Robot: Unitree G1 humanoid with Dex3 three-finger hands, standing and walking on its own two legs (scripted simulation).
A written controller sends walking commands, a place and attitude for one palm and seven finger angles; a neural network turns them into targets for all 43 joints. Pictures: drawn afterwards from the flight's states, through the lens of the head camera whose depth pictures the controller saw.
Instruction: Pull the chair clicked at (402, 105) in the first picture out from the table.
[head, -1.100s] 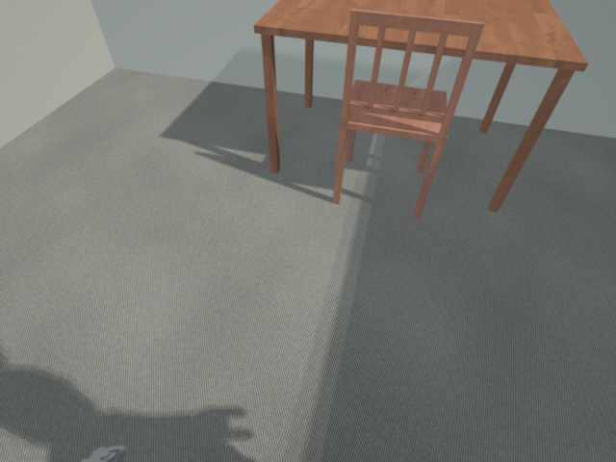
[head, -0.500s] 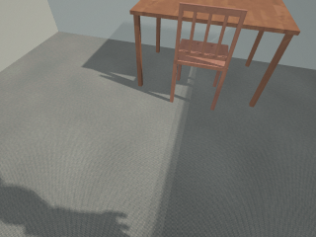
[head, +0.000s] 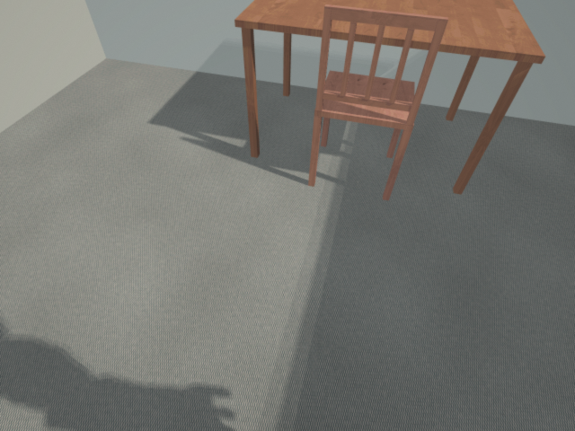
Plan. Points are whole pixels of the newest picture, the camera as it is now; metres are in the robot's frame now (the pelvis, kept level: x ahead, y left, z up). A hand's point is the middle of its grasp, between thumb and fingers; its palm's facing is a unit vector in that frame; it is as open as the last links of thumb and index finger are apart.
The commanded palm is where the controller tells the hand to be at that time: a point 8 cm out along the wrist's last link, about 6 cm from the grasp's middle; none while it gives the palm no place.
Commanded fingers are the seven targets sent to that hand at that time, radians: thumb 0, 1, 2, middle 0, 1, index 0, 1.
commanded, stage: look at it before walking up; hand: left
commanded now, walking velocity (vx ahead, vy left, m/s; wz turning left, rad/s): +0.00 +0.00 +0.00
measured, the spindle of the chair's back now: (374, 64) +1.37 -0.26 -0.11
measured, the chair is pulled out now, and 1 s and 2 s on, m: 0.00 0.00 0.00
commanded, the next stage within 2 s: walk to a spot facing it in 0.34 s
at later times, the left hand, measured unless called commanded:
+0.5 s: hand out of the picture +0.08 +0.24 -0.16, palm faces -0.03 -0.94 -0.33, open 7.4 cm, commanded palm none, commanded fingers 0.00 0.90 0.90 -0.20 -0.30 -0.20 -0.30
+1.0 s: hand out of the picture +0.13 +0.12 -0.17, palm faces -0.18 -0.96 -0.20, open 7.4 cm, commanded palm none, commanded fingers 0.00 0.90 0.90 -0.20 -0.30 -0.20 -0.30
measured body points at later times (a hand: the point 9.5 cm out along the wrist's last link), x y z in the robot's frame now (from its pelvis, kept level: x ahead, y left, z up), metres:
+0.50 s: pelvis +0.01 +0.00 +0.00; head +0.01 +0.00 +0.45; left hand +0.08 +0.29 -0.13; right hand +0.09 -0.30 -0.13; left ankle +0.00 +0.12 -0.74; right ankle +0.00 -0.12 -0.74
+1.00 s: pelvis +0.12 -0.06 -0.01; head +0.14 -0.07 +0.44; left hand +0.15 +0.17 -0.15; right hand +0.10 -0.32 -0.16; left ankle +0.15 +0.08 -0.66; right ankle +0.06 -0.12 -0.74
